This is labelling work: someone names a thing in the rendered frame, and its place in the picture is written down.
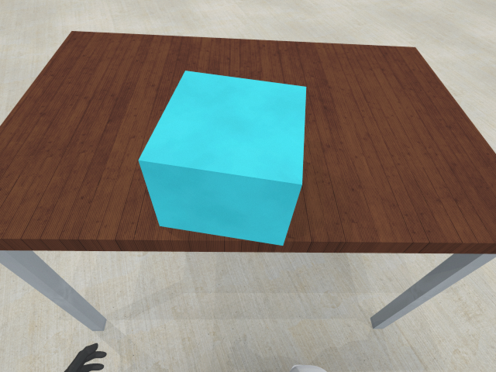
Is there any carton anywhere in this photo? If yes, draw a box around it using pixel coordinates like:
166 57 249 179
139 71 306 246

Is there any left robot hand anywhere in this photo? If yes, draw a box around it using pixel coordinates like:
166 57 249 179
64 343 107 372

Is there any table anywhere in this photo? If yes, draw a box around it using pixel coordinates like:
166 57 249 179
0 31 496 331

